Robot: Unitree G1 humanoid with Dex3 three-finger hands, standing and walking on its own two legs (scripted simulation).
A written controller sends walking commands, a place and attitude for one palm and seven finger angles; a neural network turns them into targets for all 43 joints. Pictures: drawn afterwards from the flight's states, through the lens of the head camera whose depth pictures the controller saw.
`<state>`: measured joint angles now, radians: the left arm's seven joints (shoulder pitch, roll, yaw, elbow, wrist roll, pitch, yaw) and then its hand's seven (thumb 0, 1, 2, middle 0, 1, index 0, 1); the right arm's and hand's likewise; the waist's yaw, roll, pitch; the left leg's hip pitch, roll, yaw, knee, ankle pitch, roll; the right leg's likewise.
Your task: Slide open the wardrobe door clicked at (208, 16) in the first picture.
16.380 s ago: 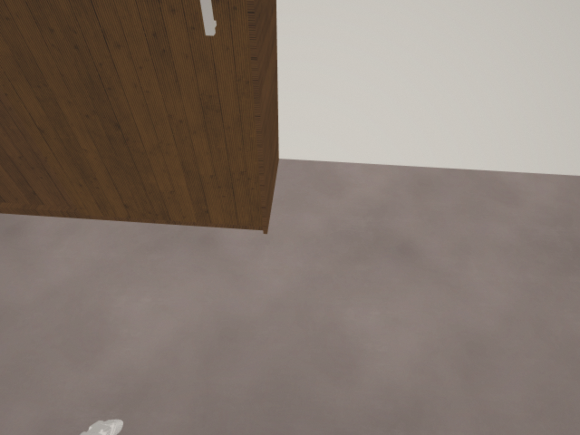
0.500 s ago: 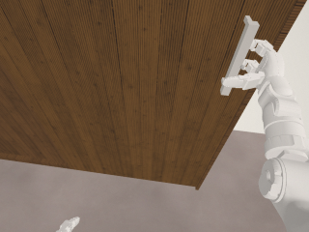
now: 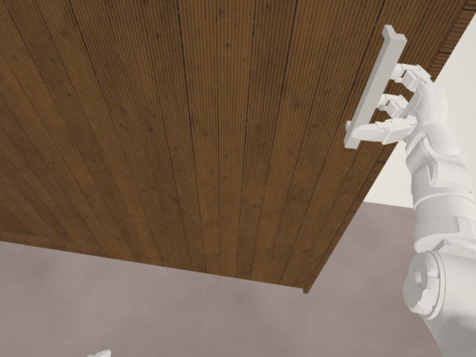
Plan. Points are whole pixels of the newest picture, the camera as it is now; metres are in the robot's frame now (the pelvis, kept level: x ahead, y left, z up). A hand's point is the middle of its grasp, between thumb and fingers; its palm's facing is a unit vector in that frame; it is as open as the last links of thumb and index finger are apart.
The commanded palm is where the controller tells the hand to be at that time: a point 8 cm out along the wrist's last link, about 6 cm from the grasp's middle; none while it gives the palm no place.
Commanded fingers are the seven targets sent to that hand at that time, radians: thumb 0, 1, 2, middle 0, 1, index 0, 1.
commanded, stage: slide the fingers in behind the handle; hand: right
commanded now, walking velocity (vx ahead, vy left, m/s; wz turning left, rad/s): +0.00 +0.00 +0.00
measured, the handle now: (367, 92) +0.52 -0.14 +0.22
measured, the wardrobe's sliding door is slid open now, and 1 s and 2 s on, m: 0.00 0.00 0.00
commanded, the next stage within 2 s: grip the handle and tug to test in 1.50 s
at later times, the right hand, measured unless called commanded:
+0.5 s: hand (366, 106) +0.46 -0.13 +0.22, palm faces +0.01 +1.00 +0.02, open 14.0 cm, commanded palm +0.43 -0.18 +0.22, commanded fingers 0.00 0.50 -0.30 0.30 1.20 0.30 1.20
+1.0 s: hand (360, 106) +0.45 -0.12 +0.23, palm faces +0.04 +1.00 +0.01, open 14.1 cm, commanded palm +0.43 -0.16 +0.22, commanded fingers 0.00 0.50 -0.30 0.30 1.20 0.30 1.20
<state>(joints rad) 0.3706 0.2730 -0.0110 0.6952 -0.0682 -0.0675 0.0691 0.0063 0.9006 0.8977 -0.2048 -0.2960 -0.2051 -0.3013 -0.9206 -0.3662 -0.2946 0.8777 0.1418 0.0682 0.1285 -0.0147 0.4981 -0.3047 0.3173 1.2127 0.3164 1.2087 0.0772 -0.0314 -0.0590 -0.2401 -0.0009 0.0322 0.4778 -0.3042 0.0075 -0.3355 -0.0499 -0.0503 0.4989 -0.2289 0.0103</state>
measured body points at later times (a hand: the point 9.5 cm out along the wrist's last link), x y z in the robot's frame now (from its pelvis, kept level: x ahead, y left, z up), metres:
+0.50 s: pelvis +0.00 +0.00 +0.00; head +0.00 +0.01 +0.45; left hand +0.11 +0.25 -0.11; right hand +0.45 -0.18 +0.23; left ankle -0.04 +0.11 -0.74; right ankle +0.01 -0.13 -0.74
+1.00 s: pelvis +0.00 +0.00 +0.00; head +0.00 +0.02 +0.45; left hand +0.10 +0.26 -0.11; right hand +0.45 -0.17 +0.23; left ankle -0.04 +0.11 -0.74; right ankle +0.01 -0.13 -0.74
